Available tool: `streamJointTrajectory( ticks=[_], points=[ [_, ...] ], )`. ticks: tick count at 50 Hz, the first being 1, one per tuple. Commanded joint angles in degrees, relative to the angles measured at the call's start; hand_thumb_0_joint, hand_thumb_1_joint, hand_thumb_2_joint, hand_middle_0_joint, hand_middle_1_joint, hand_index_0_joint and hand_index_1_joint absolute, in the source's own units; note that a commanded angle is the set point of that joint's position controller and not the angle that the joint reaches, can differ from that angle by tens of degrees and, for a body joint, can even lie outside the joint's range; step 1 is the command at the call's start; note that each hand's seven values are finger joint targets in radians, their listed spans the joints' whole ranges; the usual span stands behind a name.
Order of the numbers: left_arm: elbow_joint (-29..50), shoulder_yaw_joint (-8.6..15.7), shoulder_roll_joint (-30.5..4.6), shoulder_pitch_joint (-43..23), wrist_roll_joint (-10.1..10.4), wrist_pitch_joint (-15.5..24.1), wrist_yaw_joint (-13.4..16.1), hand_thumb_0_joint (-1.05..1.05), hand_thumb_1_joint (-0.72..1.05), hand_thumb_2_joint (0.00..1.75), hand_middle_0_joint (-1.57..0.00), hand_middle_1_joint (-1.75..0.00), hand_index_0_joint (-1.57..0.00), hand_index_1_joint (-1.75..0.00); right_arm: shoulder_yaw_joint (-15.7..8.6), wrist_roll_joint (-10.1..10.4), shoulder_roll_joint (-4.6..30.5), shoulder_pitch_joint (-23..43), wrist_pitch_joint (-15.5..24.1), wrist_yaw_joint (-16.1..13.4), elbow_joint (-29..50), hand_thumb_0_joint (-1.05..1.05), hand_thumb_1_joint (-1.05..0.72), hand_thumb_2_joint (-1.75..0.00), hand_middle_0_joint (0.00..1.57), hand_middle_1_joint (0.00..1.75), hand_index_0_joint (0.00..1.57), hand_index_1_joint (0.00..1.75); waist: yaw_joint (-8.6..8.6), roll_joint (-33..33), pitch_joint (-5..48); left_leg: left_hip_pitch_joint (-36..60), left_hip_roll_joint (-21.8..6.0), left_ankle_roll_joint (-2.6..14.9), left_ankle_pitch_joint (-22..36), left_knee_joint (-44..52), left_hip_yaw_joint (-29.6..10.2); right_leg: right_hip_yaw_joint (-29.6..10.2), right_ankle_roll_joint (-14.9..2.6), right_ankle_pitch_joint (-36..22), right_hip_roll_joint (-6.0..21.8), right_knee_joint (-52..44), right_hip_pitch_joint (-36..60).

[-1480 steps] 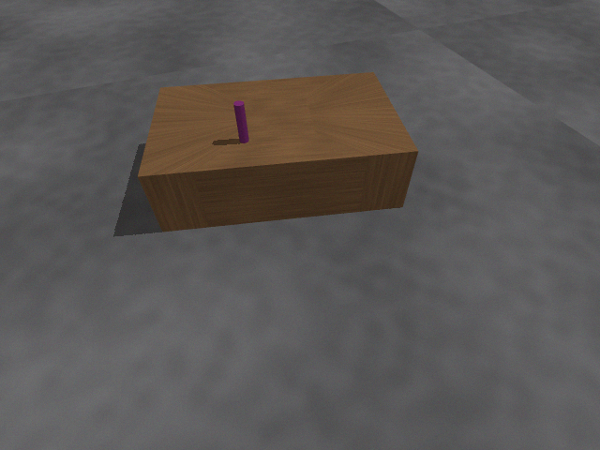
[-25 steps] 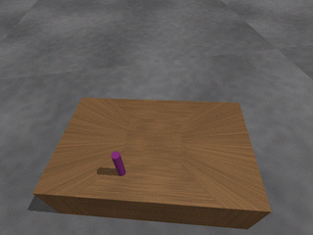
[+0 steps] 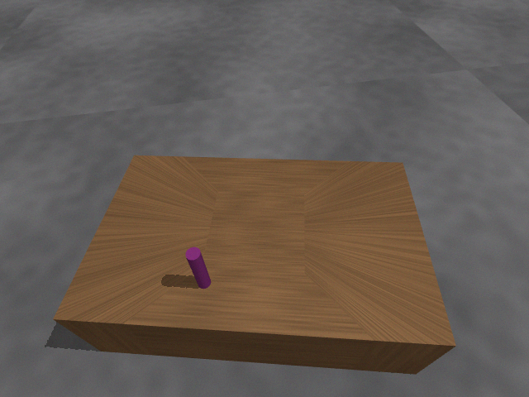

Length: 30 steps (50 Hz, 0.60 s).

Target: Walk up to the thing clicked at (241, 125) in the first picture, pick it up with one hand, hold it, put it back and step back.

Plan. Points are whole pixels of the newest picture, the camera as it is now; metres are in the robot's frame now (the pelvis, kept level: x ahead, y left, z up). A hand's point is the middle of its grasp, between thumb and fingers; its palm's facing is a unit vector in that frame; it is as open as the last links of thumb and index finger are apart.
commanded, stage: step back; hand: left
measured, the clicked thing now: (199, 269) +0.51 +0.23 -0.36
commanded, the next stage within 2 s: none
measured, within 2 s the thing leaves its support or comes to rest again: neither
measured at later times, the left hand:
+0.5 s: hand out of the picture +0.02 +0.33 -0.17, palm faces -0.08 -0.93 -0.35, open 7.4 cm
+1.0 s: hand out of the picture -0.08 +0.31 -0.15, palm faces -0.05 -0.91 -0.40, open 7.4 cm
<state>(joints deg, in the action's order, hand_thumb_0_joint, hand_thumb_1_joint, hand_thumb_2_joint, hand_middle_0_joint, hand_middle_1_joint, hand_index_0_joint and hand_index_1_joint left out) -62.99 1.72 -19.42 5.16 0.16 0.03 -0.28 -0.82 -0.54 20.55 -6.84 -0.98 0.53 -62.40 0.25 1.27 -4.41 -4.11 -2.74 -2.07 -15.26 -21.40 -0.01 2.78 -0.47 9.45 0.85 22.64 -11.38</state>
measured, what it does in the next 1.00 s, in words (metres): walks backwards: right foot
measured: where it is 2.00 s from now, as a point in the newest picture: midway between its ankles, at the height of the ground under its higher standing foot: outside the picture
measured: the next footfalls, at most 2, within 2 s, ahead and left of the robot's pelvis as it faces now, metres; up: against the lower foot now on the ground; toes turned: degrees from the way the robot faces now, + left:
right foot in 0.68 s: -0.14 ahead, -0.06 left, +0.00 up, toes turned -3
left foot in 1.02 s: -0.21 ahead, +0.17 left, +0.00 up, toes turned -4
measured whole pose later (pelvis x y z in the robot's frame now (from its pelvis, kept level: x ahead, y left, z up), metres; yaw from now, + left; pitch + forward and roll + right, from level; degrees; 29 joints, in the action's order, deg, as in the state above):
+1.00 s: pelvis -0.22 +0.06 -0.02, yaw -2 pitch -2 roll +1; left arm -42.7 3.5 -21.1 6.8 -1.7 -3.0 0.6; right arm -2.7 -0.5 23.4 -9.2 -2.0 -1.1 -49.8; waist 0.7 -0.1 -9.9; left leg -15.9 3.3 -0.7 -27.2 -44.1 -2.9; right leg 0.0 -0.9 15.5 0.9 37.1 -20.1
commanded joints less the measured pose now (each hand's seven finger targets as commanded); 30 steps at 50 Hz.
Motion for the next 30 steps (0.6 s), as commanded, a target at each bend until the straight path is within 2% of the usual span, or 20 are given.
streamJointTrajectory(
  ticks=[1,2,3,5,7,8,10,11,12,13,14,16,17,18,21,22,24,25,27,30],
  points=[
    [6.7,5.4,-18.5,-0.9,0.0,0.3,1.7,0.00,0.90,0.90,-0.20,-0.30,-0.20,-0.30,-3.2,0.8,11.2,-1.0,-0.4,-1.1,5.7,0.00,-0.90,-0.90,0.20,0.30,0.20,0.30,0.52,-9.5,8.6,-8.3,3.4,3.20,0.5,-19.0,1.3,-15.8,-11.25,-28.7,16.0,-2.7,6.0],
    [8.4,5.3,-18.4,-2.3,-0.7,0.2,1.8,0.00,0.90,0.90,-0.20,-0.30,-0.20,-0.30,-3.7,0.6,11.1,-1.5,-1.0,-0.9,6.4,0.00,-0.90,-0.90,0.20,0.30,0.20,0.30,0.66,-11.7,9.0,-9.8,4.8,3.76,-14.9,-27.9,-0.1,-18.8,-14.06,-26.2,19.4,-3.6,3.4],
    [10.0,5.4,-18.2,-4.0,-1.5,0.1,1.7,0.00,0.90,0.90,-0.20,-0.30,-0.20,-0.30,-3.9,0.4,10.9,-3.0,-1.6,-0.7,6.9,0.00,-0.90,-0.90,0.20,0.30,0.20,0.30,-0.32,-11.3,8.5,-9.5,3.6,4.49,-18.2,-32.4,-3.1,-17.9,-15.11,-23.7,20.3,-2.7,-0.6],
    [12.4,5.0,-17.3,-7.4,-2.0,-0.4,2.1,0.00,0.90,0.90,-0.20,-0.30,-0.20,-0.30,-4.4,0.8,11.0,-4.8,-1.9,-0.3,8.3,0.00,-0.90,-0.90,0.20,0.30,0.20,0.30,-1.80,-11.8,8.0,-9.6,2.7,5.17,-16.5,-33.9,-5.6,-13.9,-13.51,-22.0,17.1,0.6,-4.4],
    [13.6,4.7,-16.4,-7.3,-2.3,-0.9,2.2,0.00,0.90,0.90,-0.20,-0.30,-0.20,-0.30,-4.7,0.6,11.8,-6.1,-1.7,-0.4,8.7,0.00,-0.90,-0.90,0.20,0.30,0.20,0.30,-1.48,-12.0,9.0,-11.6,2.9,4.26,-13.5,-27.8,-3.5,-12.6,-11.91,-20.5,15.0,3.2,-1.9],
    [14.5,4.8,-17.1,-8.3,-2.2,-1.2,2.2,0.00,0.90,0.90,-0.20,-0.30,-0.20,-0.30,-4.9,0.0,12.0,-8.4,-1.6,-0.5,8.6,0.00,-0.90,-0.90,0.20,0.30,0.20,0.30,-2.50,-12.5,9.2,-11.0,2.1,4.02,-10.8,-21.3,-3.1,-13.1,-10.64,-19.1,15.2,5.1,-1.5],
    [15.4,4.3,-16.2,-7.7,-1.2,-2.4,1.7,0.00,0.90,0.90,-0.20,-0.30,-0.20,-0.30,-5.4,-1.1,11.5,-9.3,-0.8,-0.6,8.2,0.00,-0.90,-0.90,0.20,0.30,0.20,0.30,-3.10,-8.3,7.6,-7.7,2.9,3.33,1.5,-4.7,-0.3,-10.5,-7.30,-10.7,11.4,11.0,-3.7],
    [15.9,3.7,-13.1,-5.4,-0.7,-3.0,1.6,0.00,0.90,0.90,-0.20,-0.30,-0.20,-0.30,-6.3,-2.4,14.8,-7.4,-0.4,-0.7,9.2,0.00,-0.90,-0.90,0.20,0.30,0.20,0.30,-1.70,2.6,5.8,-7.4,-3.8,3.95,11.4,2.1,-10.5,-7.5,-4.40,-0.2,4.6,19.0,-8.8],
    [16.0,3.2,-10.0,-2.6,-0.4,-3.4,1.8,0.00,0.90,0.90,-0.20,-0.30,-0.20,-0.30,-7.2,-3.3,19.9,-4.0,0.1,-0.7,11.0,0.00,-0.90,-0.90,0.20,0.30,0.20,0.30,0.84,13.7,5.1,-4.1,-14.4,6.33,24.8,4.5,-25.4,-6.8,-1.23,24.6,-5.7,28.4,-18.7],
    [15.4,4.4,-13.6,-4.4,-1.0,-3.7,2.7,0.00,0.90,0.90,-0.20,-0.30,-0.20,-0.30,-8.0,-2.1,23.6,-2.9,0.2,-0.6,12.7,0.00,-0.90,-0.90,0.20,0.30,0.20,0.30,-2.57,13.7,6.4,-11.6,-18.8,11.66,26.6,4.9,-29.3,-13.8,-0.40,29.8,-7.3,37.0,-13.9],
    [14.7,4.7,-14.6,-6.3,-1.2,-3.9,2.9,0.00,0.90,0.90,-0.20,-0.30,-0.20,-0.30,-7.8,-1.9,21.2,-1.6,0.5,-1.0,12.8,0.00,-0.90,-0.90,0.20,0.30,0.20,0.30,-2.67,9.1,5.2,-11.8,-17.5,12.28,27.3,4.1,-26.8,-16.7,-0.74,27.1,-7.8,42.9,-14.0],
    [13.4,4.3,-13.4,-0.4,-0.1,-3.9,2.9,0.00,0.90,0.90,-0.20,-0.30,-0.20,-0.30,-6.2,-2.0,16.4,4.6,0.9,-2.0,14.0,0.00,-0.90,-0.90,0.20,0.30,0.20,0.30,2.44,5.2,4.5,-3.9,-10.2,9.38,34.3,-1.7,-13.8,-17.8,-0.60,18.9,-8.3,48.9,-21.0],
    [13.9,4.4,-13.6,1.2,-0.2,-3.6,2.7,0.00,0.90,0.90,-0.20,-0.30,-0.20,-0.30,-5.9,-1.8,15.2,2.8,1.0,-2.4,14.3,0.00,-0.90,-0.90,0.20,0.30,0.20,0.30,2.51,6.8,5.0,-0.7,-9.6,8.69,36.5,-3.6,-12.3,-16.2,-0.42,16.9,-7.3,47.6,-21.5],
    [14.0,4.9,-13.9,2.1,-0.6,-3.2,2.5,0.00,0.90,0.90,-0.20,-0.30,-0.20,-0.30,-5.9,-1.3,14.4,1.7,1.1,-2.6,14.4,0.00,-0.90,-0.90,0.20,0.30,0.20,0.30,2.02,7.1,6.6,2.9,-10.5,10.65,38.7,-4.9,-12.5,-14.8,0.40,17.0,-6.6,48.4,-20.8],
    [16.4,4.8,-12.9,0.4,-1.1,-2.8,2.2,0.00,0.90,0.90,-0.20,-0.30,-0.20,-0.30,-6.1,-0.8,14.0,-2.0,0.9,-3.0,14.5,0.00,-0.90,-0.90,0.20,0.30,0.20,0.30,-0.61,4.9,6.2,6.3,-11.7,13.12,39.7,-5.7,-12.7,-13.4,2.29,18.6,-6.3,43.5,-20.2],
    [17.3,4.8,-12.8,-0.3,-1.2,-2.7,2.2,0.00,0.90,0.90,-0.20,-0.30,-0.20,-0.30,-6.2,-0.8,14.3,-3.3,0.9,-3.1,14.5,0.00,-0.90,-0.90,0.20,0.30,0.20,0.30,-1.66,4.8,6.4,8.1,-12.1,13.86,40.0,-6.3,-13.0,-13.0,2.38,19.3,-5.8,40.2,-20.3],
    [18.2,5.0,-12.8,-0.6,-1.1,-2.8,1.9,0.00,0.90,0.90,-0.20,-0.30,-0.20,-0.30,-6.5,-0.8,15.3,-4.7,0.8,-3.1,14.8,0.00,-0.90,-0.90,0.20,0.30,0.20,0.30,-2.60,5.2,6.1,6.3,-12.6,14.29,38.6,-6.0,-12.8,-11.8,2.29,20.2,-5.6,36.8,-17.9],
    [18.5,4.9,-12.5,-0.1,-1.1,-2.7,1.8,0.00,0.90,0.90,-0.20,-0.30,-0.20,-0.30,-6.5,-0.8,15.5,-4.9,0.8,-3.0,15.2,0.00,-0.90,-0.90,0.20,0.30,0.20,0.30,-2.91,6.0,6.7,7.4,-13.2,15.31,38.0,-6.5,-13.7,-11.2,2.16,20.3,-4.6,33.4,-17.1],
    [18.4,5.0,-12.1,1.6,-1.1,-2.6,1.6,0.00,0.90,0.90,-0.20,-0.30,-0.20,-0.30,-6.5,-0.8,15.7,-4.1,0.7,-2.8,16.2,0.00,-0.90,-0.90,0.20,0.30,0.20,0.30,-2.45,6.0,7.6,4.2,-13.1,15.31,34.8,-6.5,-12.8,-9.4,1.66,19.6,-3.7,29.3,-13.1],
    [17.8,5.3,-12.0,4.4,-1.3,-2.2,1.1,0.00,0.90,0.90,-0.20,-0.30,-0.20,-0.30,-6.4,-0.8,16.3,-2.4,0.4,-2.4,17.1,0.00,-0.90,-0.90,0.20,0.30,0.20,0.30,-1.61,7.5,9.3,1.5,-12.2,13.67,27.1,-6.7,-12.5,-6.0,0.47,17.3,-2.6,19.5,-7.7]
  ],
)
